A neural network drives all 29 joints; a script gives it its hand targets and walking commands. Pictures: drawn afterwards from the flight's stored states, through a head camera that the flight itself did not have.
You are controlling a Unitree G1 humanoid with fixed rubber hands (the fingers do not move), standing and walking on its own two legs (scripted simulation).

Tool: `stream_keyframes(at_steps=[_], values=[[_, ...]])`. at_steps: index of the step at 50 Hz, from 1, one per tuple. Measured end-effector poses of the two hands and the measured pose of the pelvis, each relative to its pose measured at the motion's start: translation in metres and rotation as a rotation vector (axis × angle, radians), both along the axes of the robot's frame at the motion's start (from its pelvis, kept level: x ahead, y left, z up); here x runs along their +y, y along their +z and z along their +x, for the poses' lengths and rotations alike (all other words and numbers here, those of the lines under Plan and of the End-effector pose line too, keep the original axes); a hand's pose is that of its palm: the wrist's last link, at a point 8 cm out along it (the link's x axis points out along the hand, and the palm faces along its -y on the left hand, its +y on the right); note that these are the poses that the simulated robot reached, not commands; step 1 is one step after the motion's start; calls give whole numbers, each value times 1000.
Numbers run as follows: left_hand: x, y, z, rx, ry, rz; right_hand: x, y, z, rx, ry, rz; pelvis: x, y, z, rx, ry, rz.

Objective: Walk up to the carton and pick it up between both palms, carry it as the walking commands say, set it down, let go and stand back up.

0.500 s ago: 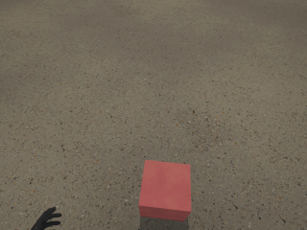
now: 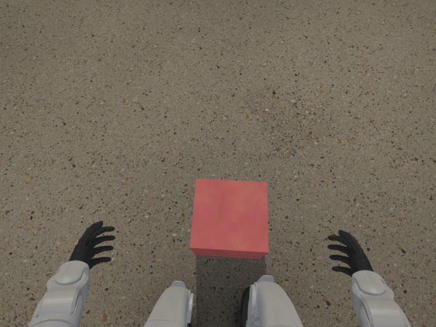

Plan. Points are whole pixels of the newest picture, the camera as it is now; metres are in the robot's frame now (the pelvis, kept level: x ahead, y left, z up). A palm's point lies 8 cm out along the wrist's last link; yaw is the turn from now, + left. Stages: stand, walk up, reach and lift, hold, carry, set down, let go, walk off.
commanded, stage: reach and lift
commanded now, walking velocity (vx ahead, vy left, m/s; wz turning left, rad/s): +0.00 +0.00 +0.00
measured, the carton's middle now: (229, 221) +0.42 -0.01 -0.59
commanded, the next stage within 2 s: none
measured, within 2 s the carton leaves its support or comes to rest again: neither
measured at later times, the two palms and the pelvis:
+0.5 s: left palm (117, 209) +0.33 +0.25 -0.13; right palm (328, 210) +0.36 -0.22 -0.14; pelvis -0.09 +0.03 -0.05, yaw -1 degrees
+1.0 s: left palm (142, 187) +0.41 +0.22 -0.19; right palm (319, 191) +0.42 -0.22 -0.20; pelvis -0.05 +0.02 -0.07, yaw +2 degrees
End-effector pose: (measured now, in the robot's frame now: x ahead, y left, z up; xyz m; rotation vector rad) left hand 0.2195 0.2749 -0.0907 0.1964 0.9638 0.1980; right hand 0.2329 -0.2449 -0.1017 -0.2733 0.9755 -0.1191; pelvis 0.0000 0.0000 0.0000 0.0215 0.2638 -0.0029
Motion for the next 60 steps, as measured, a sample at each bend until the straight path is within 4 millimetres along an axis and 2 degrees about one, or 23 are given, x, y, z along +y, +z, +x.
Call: stream_keyframes(at_steps=[5,9,15,21,27,34,39,44,50,54,60], values=[[1,-5,15,-62,-8,-13,5,-8,7,-37,-21,15,6,-10,-13,70,5,2],[3,-8,29,-109,-6,-31,9,-16,15,-54,-38,40,12,-18,-31,88,-2,1],[-4,-19,61,-128,-2,-53,16,-24,55,-102,-41,83,22,-34,-63,106,-16,3],[-19,-31,90,-156,10,-69,25,-32,100,-154,-35,116,27,-44,-83,148,-23,11],[-36,-42,127,-211,5,-88,30,-43,135,-206,-31,149,27,-52,-85,227,-14,15],[-56,-61,172,-272,-10,-102,23,-62,165,-268,-53,155,24,-60,-73,346,-9,19],[-62,-73,195,-311,-14,-104,18,-72,185,-311,-56,155,21,-63,-63,425,-9,30],[-62,-87,199,-311,-27,-100,18,-79,195,-343,-48,150,20,-65,-54,484,0,31],[-53,-102,189,-299,-22,-104,23,-96,189,-303,-38,160,19,-72,-49,524,6,30],[-45,-121,186,-280,-20,-100,28,-117,184,-282,-62,183,21,-90,-51,550,16,19],[-42,-155,191,-315,-20,-104,31,-154,184,-308,-71,171,25,-129,-64,562,22,9]])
